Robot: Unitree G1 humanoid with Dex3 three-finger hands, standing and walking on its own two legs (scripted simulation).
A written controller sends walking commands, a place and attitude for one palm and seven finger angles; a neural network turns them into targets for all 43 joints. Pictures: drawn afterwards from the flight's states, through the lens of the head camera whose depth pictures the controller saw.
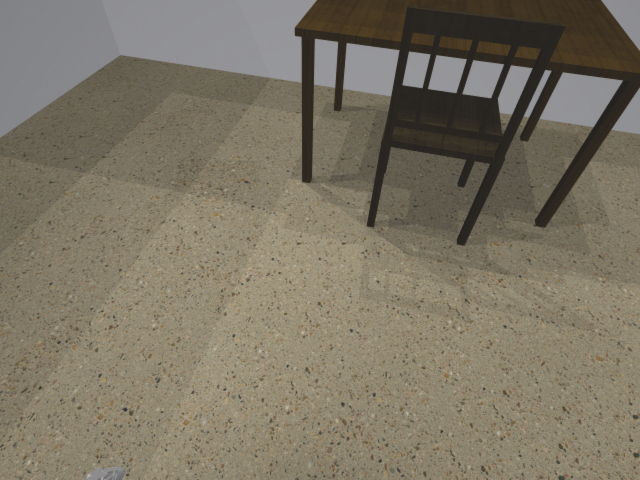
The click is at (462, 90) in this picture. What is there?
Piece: chair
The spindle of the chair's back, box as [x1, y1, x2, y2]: [447, 40, 478, 127]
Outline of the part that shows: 473,40 447,122 447,126 450,127 478,41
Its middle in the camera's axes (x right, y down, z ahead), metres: +0.44 -0.48 +1.21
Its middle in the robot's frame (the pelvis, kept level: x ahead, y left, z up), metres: +1.24 -0.38 -0.09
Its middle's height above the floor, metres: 0.68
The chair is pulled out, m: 0.00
